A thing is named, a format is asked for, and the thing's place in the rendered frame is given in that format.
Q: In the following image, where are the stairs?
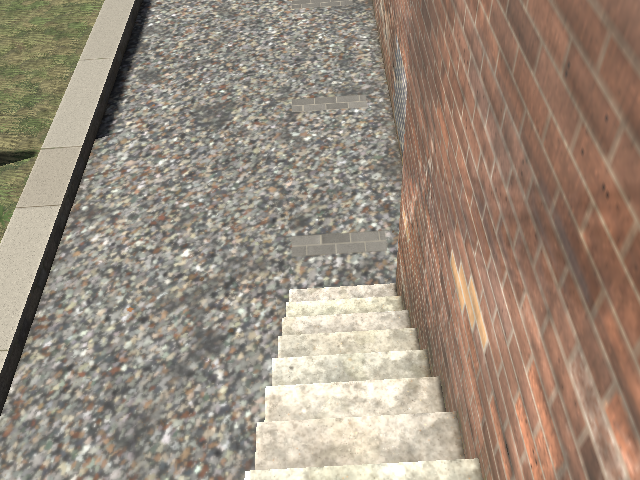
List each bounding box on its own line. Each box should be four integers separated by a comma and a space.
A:
244, 283, 483, 480

